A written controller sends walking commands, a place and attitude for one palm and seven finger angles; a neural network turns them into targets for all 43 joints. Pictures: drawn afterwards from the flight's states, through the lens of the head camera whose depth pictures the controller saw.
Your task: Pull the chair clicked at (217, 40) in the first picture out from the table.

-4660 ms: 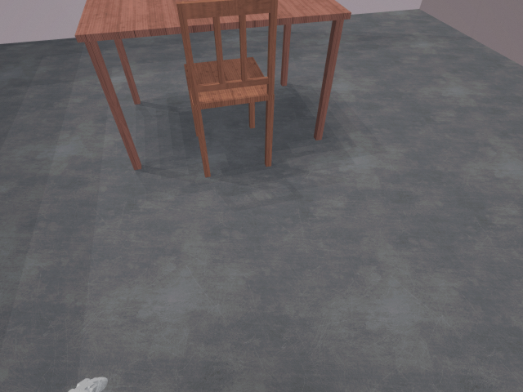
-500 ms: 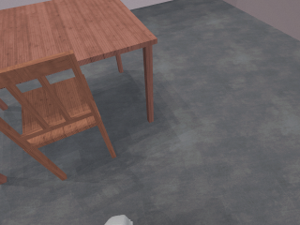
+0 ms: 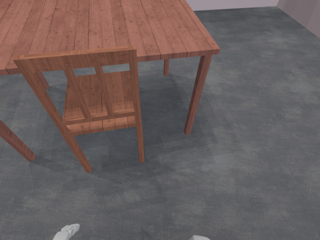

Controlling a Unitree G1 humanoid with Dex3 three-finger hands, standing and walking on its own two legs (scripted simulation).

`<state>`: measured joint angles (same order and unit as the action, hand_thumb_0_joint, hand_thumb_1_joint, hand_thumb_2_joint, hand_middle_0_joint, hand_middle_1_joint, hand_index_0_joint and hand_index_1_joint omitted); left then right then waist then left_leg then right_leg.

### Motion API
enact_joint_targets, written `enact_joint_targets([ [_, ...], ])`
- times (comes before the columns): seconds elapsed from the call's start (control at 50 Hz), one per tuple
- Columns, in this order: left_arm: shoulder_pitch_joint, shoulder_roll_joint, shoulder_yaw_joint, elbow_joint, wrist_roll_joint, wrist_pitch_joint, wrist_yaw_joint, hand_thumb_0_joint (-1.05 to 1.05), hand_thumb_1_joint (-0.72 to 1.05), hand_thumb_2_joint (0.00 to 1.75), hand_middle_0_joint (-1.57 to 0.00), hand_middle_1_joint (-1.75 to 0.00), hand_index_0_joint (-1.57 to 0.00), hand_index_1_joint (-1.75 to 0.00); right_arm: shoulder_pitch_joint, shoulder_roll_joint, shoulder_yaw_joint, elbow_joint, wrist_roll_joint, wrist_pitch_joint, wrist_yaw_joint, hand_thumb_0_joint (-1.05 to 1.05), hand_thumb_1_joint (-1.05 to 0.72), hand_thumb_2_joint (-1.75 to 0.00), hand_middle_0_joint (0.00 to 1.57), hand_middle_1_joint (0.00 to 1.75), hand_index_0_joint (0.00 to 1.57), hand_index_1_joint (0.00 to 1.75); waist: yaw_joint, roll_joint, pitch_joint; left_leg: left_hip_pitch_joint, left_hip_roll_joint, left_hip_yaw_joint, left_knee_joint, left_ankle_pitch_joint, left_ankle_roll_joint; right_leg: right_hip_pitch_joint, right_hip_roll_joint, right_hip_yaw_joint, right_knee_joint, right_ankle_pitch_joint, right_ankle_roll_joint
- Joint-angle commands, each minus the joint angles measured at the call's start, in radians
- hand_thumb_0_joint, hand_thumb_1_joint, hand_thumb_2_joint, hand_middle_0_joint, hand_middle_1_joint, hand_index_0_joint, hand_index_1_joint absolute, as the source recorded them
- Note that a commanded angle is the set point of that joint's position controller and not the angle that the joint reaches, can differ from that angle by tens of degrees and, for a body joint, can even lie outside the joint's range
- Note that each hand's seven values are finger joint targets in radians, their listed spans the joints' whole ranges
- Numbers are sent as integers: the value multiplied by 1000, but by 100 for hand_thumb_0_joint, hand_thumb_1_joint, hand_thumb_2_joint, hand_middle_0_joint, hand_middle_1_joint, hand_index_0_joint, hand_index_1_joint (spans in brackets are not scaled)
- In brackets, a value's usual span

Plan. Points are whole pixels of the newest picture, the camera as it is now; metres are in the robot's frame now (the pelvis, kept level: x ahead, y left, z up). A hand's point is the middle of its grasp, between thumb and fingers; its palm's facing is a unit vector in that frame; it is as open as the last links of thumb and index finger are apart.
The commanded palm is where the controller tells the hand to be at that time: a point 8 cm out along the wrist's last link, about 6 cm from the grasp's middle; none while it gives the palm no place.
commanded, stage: turn to face it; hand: left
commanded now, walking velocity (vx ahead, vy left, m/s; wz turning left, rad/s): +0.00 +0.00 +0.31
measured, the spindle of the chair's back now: (78, 95) +0.63 +0.35 -0.09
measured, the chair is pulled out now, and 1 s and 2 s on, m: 0.00 0.00 0.00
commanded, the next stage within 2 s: take the last steps up to it in 0.20 s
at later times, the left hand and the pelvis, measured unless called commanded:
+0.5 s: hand out of the picture -0.04 +0.15 -0.16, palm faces +0.26 -0.94 -0.24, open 7.4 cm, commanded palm none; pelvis -0.02 -0.03 +0.00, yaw +11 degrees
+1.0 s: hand out of the picture +0.09 +0.23 -0.18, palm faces +0.22 -0.96 -0.16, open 7.4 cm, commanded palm none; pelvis +0.08 +0.04 +0.00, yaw +11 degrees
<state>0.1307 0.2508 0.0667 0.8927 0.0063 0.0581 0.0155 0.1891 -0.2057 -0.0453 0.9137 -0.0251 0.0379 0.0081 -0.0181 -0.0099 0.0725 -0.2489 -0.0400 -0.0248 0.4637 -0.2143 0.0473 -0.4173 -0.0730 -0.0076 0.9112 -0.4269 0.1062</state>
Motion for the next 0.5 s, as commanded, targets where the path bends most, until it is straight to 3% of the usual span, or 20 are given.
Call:
enact_joint_targets([
  [0.0, 25, 58, 8, -73, -3, -28, 11, 0, 90, 90, -20, -30, -20, -30, 13, -215, -58, -61, -3, -12, -16, 0, -90, -90, 20, 30, 20, 30, -3, 182, -102, 57, 256, -291, -95, 369, 136, 69, 34, -12, -157, -1, -29],
  [0.04, 74, 60, 8, -63, -4, -36, 13, 0, 90, 90, -20, -30, -20, -30, 3, -204, -56, -59, 0, -12, -14, 0, -90, -90, 20, 30, 20, 30, 21, 157, -125, 27, 229, -289, -52, 378, 113, 168, 52, -17, -306, 91, -40],
  [0.06, 104, 66, 11, -53, -3, -44, 17, 0, 90, 90, -20, -30, -20, -30, -3, -192, -55, -59, 6, -12, -13, 0, -90, -90, 20, 30, 20, 30, 39, 131, -134, -27, 206, -270, -12, 321, 82, 261, 42, -23, -433, 195, -42],
  [0.08, 130, 105, 16, -48, 3, -57, 21, 0, 90, 90, -20, -30, -20, -30, 14, -155, -50, -57, 15, -13, -9, 0, -90, -90, 20, 30, 20, 30, 48, 29, -155, -118, 148, -223, 80, 177, 26, 390, -36, 55, -562, 276, -58],
  [0.1, 141, 198, 32, -50, 20, -68, 29, 0, 90, 90, -20, -30, -20, -30, 35, -82, -37, -72, 22, -14, -6, 0, -90, -90, 20, 30, 20, 30, 46, -269, -158, -292, -7, -50, 291, -196, -60, 469, -298, 332, -630, 390, -150],
  [0.12, 132, 225, 30, -66, 15, -63, 24, 0, 90, 90, -20, -30, -20, -30, 24, -116, -50, -83, 14, -3, -10, 0, -90, -90, 20, 30, 20, 30, 49, -262, -137, -270, -14, -48, 487, -383, -71, 319, -424, 363, -632, 527, -248],
  [0.14, 87, 180, 24, -74, 12, -60, 27, 0, 90, 90, -20, -30, -20, -30, 22, -126, -57, -66, 9, 11, -9, 0, -90, -90, 20, 30, 20, 30, 31, -169, -109, -247, 9, -77, 618, -335, -65, 231, -366, 275, -640, 441, -272],
  [0.16, 33, 147, 22, -80, 11, -60, 29, 0, 90, 90, -20, -30, -20, -30, 32, -122, -56, -38, 4, 20, -5, 0, -90, -90, 20, 30, 20, 30, 9, -196, -68, -260, 24, -75, 681, -285, -67, 187, -305, 234, -654, 363, -255],
  [0.18, 5, 123, 12, -85, 9, -60, 26, 0, 90, 90, -20, -30, -20, -30, 45, -120, -57, -14, 2, 24, 0, 0, -90, -90, 20, 30, 20, 30, -6, -154, -30, -266, 34, -55, 727, -221, -75, 175, -252, 168, -645, 345, -234],
  [0.22, 8, 92, 5, -77, 8, -68, 23, 0, 90, 90, -20, -30, -20, -30, 79, -105, -53, 7, 5, 22, 6, 0, -90, -90, 20, 30, 20, 30, -18, -140, -27, -274, 44, -31, 736, -151, -87, 199, -205, 75, -625, 414, -214],
  [0.24, 33, 91, 3, -70, 8, -71, 22, 0, 90, 90, -20, -30, -20, -30, 76, -97, -50, 15, 5, 23, 6, 0, -90, -90, 20, 30, 20, 30, -9, -148, -28, -272, 48, -24, 726, -134, -94, 217, -198, 51, -622, 432, -209],
  [0.3, 123, 94, 6, -30, 12, -76, 21, 0, 90, 90, -20, -30, -20, -30, 42, -90, -42, 18, 4, 21, 2, 0, -90, -90, 20, 30, 20, 30, 31, -155, -59, -268, 58, -5, 633, -151, -107, 305, -210, 59, -625, 428, -225],
  [0.42, 248, 120, 18, 53, 25, -97, 9, 0, 90, 90, -20, -30, -20, -30, -50, -78, -29, 6, 0, -6, 19, 0, -90, -90, 20, 30, 20, 30, 87, -149, -35, -271, 93, 46, 406, -210, -79, 373, -268, 147, -726, 44, -261],
  [0.48, 253, 122, 15, 83, 30, -99, 2, 0, 90, 90, -20, -30, -20, -30, -45, -57, -21, 10, 2, -22, 22, 0, -90, -90, 20, 30, 20, 30, 79, -150, -15, -179, 88, 73, 279, -225, -54, 296, -270, 144, -753, -38, -266],
])
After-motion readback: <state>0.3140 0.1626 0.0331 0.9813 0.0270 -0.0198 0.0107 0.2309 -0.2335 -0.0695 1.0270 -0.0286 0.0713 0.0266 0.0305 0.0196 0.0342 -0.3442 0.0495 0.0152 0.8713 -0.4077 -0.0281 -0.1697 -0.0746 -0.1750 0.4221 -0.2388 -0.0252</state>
